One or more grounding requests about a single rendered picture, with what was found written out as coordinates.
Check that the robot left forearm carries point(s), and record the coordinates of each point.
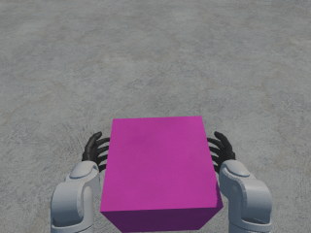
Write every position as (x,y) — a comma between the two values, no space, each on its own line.
(72,208)

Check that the left robot hand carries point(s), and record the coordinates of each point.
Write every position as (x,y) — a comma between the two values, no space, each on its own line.
(92,151)

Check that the carton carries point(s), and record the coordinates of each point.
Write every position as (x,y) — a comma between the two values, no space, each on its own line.
(159,175)

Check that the robot right forearm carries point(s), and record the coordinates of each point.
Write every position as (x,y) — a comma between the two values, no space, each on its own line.
(249,200)

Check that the right robot hand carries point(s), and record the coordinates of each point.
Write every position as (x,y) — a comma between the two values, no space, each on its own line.
(224,151)

